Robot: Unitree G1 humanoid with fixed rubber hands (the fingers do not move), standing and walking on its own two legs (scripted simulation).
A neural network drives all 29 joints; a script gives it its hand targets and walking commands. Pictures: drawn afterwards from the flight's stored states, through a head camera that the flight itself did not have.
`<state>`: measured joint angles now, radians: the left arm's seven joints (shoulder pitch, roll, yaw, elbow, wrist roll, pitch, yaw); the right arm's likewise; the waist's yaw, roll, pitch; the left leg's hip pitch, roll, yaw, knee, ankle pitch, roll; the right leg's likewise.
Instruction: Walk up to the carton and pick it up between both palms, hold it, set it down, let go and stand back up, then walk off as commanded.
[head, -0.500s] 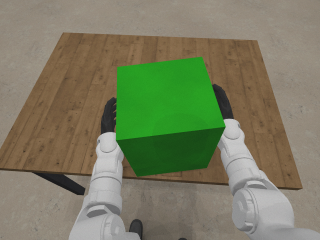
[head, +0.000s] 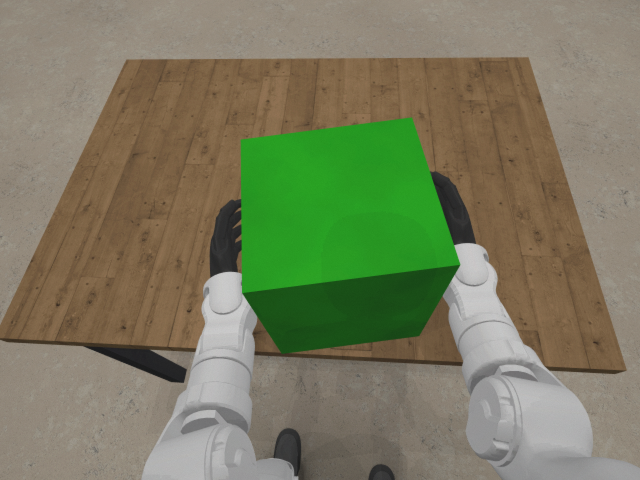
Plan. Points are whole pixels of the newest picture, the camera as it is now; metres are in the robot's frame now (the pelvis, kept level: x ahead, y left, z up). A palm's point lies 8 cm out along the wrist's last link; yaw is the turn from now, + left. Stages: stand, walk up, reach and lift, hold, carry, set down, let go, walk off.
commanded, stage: set down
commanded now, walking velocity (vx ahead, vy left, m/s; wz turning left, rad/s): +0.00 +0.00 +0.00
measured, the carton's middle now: (339, 248) +0.39 +0.04 -0.01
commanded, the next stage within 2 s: none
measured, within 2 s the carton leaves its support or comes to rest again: neither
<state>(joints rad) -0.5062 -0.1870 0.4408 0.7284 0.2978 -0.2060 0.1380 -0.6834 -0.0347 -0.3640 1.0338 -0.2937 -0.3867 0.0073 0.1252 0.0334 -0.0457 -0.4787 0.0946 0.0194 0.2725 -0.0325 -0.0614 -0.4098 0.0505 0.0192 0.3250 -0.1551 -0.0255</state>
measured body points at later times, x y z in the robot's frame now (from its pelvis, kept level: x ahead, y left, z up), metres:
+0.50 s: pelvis +0.00 +0.00 +0.00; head +0.10 +0.00 +0.44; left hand +0.36 +0.19 +0.00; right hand +0.43 -0.11 +0.01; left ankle +0.04 +0.16 -0.74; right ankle -0.01 -0.10 -0.74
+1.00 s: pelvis +0.00 +0.00 +0.00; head +0.10 +0.01 +0.44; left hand +0.36 +0.19 -0.01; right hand +0.43 -0.11 +0.00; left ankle +0.04 +0.16 -0.74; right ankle -0.01 -0.10 -0.74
